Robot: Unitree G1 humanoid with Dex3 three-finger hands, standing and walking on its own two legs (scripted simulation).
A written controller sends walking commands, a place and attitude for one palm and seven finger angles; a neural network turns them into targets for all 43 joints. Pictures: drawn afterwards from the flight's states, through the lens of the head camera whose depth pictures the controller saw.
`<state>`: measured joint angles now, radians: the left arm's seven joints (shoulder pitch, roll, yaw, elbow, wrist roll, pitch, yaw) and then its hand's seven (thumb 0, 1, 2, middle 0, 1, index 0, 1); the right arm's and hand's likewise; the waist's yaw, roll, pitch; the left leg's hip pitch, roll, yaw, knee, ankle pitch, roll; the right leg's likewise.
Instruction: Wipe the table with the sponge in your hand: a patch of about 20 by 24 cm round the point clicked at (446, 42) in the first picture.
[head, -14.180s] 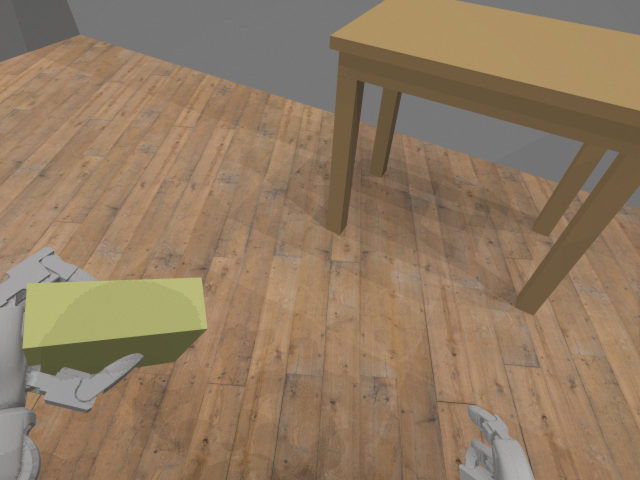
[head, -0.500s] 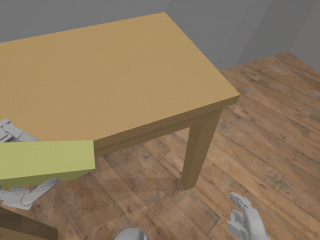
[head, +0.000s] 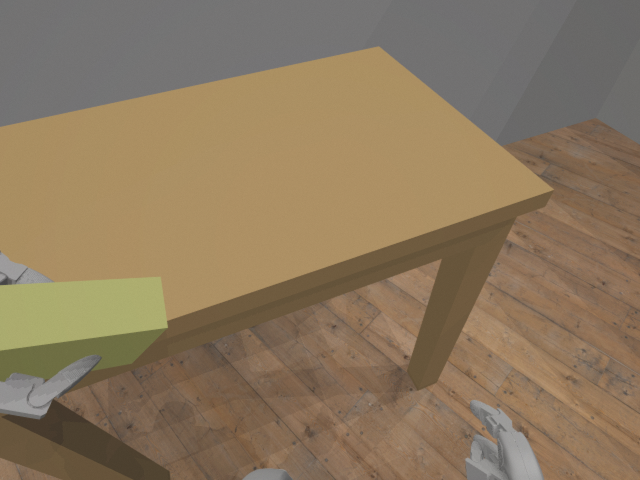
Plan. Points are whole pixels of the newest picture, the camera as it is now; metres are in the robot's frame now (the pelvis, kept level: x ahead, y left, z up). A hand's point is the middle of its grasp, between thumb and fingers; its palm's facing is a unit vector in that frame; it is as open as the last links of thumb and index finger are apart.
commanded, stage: shuffle to correct the standing spot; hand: left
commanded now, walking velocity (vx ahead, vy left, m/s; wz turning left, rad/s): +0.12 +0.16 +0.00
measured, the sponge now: (97, 330) +0.22 +0.23 +0.15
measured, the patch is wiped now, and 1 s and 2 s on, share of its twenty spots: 0.00 0.00 0.00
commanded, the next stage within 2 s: come to a stop and stand still in 1.06 s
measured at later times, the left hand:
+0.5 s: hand out of the picture +0.19 +0.37 +0.17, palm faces +0.49 -0.78 -0.39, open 9.4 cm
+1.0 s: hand out of the picture +0.26 +0.36 +0.17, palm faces +0.37 -0.81 -0.46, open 9.5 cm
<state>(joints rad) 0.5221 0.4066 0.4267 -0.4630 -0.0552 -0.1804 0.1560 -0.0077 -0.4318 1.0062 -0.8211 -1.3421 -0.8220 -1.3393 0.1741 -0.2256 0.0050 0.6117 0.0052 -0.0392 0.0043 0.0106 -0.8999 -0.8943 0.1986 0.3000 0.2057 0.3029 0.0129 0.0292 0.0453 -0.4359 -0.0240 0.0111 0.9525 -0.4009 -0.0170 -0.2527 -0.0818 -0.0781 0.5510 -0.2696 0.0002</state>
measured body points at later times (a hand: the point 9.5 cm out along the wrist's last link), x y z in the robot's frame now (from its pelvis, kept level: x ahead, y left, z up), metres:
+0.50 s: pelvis -0.01 +0.12 +0.00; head -0.01 +0.10 +0.45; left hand +0.16 +0.41 +0.19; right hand +0.15 -0.09 -0.10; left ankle +0.00 +0.23 -0.70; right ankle +0.01 +0.02 -0.74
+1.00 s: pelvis +0.05 +0.11 +0.01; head +0.09 +0.13 +0.46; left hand +0.24 +0.41 +0.20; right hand +0.23 -0.09 -0.08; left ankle +0.04 +0.24 -0.74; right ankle +0.09 +0.00 -0.72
